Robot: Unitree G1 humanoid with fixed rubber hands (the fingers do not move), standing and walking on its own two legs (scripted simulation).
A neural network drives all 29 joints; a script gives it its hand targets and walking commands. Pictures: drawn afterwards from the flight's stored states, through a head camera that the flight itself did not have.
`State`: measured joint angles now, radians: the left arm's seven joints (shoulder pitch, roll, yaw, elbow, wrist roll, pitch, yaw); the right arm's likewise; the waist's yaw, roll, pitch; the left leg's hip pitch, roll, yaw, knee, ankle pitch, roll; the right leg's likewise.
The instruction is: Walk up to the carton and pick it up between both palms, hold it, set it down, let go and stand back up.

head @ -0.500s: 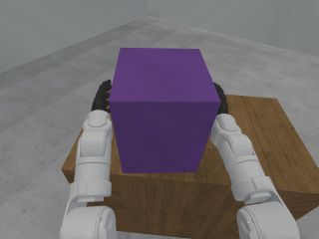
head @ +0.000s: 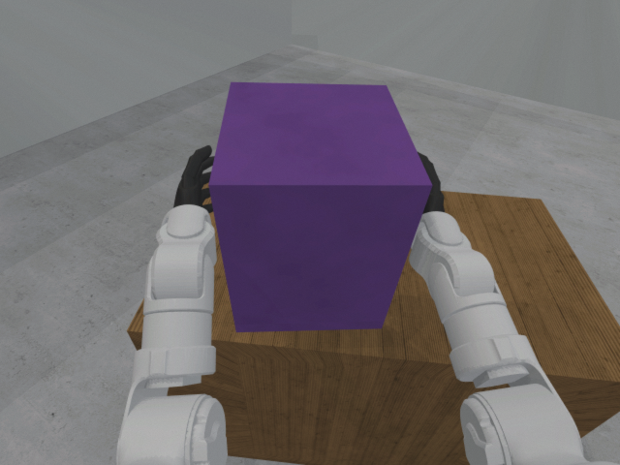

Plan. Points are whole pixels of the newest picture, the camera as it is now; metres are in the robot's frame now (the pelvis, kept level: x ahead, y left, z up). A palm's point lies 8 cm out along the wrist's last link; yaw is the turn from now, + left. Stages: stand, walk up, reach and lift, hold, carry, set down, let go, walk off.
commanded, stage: hold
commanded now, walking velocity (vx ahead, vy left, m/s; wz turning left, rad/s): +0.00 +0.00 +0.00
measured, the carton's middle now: (309, 211) +0.38 +0.00 +0.17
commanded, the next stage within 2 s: none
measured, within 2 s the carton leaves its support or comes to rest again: neither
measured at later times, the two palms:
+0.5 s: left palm (190, 210) +0.36 +0.15 +0.19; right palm (424, 212) +0.36 -0.14 +0.19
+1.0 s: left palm (192, 209) +0.36 +0.15 +0.19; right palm (425, 215) +0.36 -0.14 +0.18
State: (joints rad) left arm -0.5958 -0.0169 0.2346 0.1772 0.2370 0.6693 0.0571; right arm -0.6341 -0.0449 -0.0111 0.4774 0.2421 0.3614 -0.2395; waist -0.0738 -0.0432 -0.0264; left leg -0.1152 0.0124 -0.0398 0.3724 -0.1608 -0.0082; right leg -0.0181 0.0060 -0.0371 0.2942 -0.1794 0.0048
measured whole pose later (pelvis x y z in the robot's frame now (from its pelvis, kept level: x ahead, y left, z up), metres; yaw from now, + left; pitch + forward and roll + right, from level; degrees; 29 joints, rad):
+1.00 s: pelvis +0.00 +0.00 +0.00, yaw +0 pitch -7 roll -1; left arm -0.58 -0.03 0.24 0.14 0.26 0.67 0.04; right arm -0.61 -0.04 0.00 0.45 0.25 0.36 -0.25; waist -0.08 -0.04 -0.01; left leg -0.09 0.01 -0.05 0.37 -0.16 -0.01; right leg 0.01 0.01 -0.03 0.28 -0.18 0.00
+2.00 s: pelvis +0.00 +0.00 +0.00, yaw +0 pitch -6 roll -1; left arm -0.60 -0.02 0.24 0.18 0.26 0.66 0.04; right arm -0.63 -0.04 -0.02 0.49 0.23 0.33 -0.24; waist -0.07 -0.05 -0.02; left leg -0.10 0.01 -0.05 0.36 -0.16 -0.01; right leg 0.00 0.01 -0.03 0.28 -0.18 0.00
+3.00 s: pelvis +0.00 +0.00 +0.00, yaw +0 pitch -6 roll -1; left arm -0.60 -0.02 0.25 0.20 0.26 0.66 0.04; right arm -0.65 -0.03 -0.02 0.51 0.23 0.34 -0.24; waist -0.07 -0.05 -0.02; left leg -0.09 0.01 -0.06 0.36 -0.16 -0.01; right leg 0.00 0.01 -0.03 0.29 -0.18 0.00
